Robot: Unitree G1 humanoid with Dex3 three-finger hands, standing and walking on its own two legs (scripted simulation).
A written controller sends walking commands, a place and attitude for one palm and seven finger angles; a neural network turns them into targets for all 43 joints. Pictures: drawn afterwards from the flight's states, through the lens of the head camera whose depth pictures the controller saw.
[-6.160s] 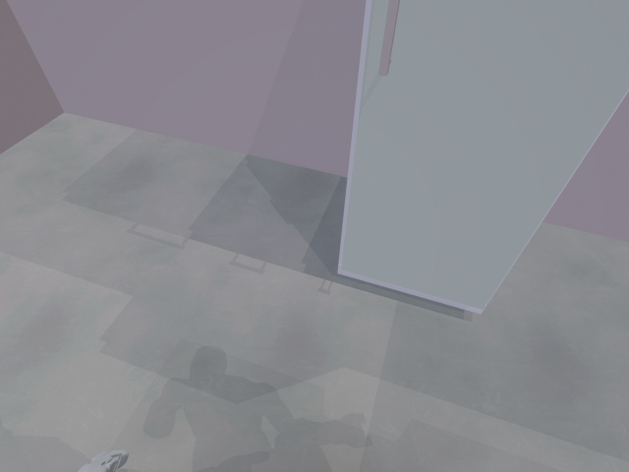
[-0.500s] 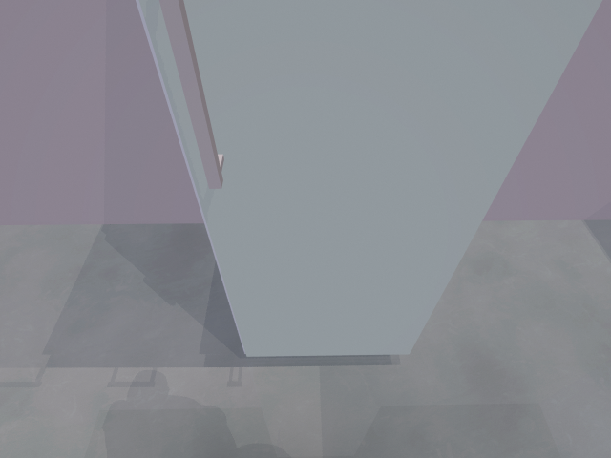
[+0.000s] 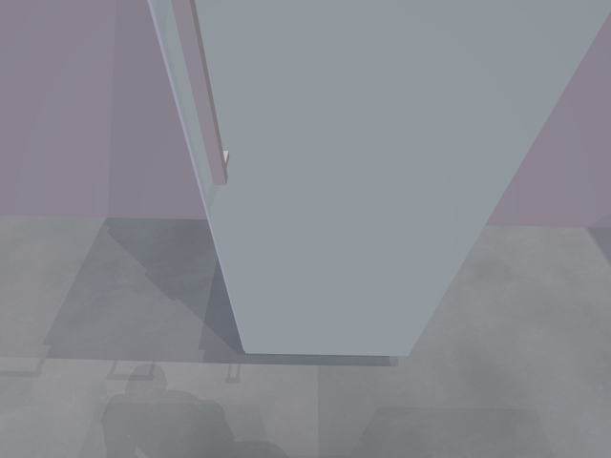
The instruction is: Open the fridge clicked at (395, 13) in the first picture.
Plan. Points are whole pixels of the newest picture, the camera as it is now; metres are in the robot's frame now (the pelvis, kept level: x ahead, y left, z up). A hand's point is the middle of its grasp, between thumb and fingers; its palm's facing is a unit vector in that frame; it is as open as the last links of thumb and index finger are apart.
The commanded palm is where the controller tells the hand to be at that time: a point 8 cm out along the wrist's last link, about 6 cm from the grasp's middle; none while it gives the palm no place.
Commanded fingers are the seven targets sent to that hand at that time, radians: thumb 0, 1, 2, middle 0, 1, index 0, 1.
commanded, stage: look again from close up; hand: left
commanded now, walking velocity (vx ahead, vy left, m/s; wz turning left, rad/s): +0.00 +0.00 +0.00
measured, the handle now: (202, 66) +0.48 +0.16 +0.27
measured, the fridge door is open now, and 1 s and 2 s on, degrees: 0 0 0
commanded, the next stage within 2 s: raise the hand to about handle height in 0.20 s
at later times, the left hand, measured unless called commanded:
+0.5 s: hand (156, 406) +0.18 +0.20 +0.00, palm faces +0.24 -0.95 -0.20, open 7.5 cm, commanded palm +0.10 +0.23 -0.03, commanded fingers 0.00 0.64 0.79 -0.22 -0.47 -0.22 -0.47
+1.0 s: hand (136, 402) +0.16 +0.19 +0.08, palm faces -0.03 -0.99 -0.10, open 10.3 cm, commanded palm +0.13 +0.26 +0.07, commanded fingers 0.00 0.06 0.54 -0.26 -0.84 -0.26 -0.84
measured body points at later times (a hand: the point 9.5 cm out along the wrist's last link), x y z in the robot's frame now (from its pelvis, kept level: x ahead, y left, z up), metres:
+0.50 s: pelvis -0.02 +0.00 -0.01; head -0.02 -0.03 +0.44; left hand +0.16 +0.25 +0.01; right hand +0.07 -0.25 -0.14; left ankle -0.03 +0.12 -0.74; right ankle -0.06 -0.09 -0.74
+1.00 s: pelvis -0.07 +0.00 -0.03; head -0.06 -0.01 +0.42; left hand +0.16 +0.24 +0.08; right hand +0.14 -0.20 -0.10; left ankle -0.03 +0.12 -0.74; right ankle -0.06 -0.09 -0.74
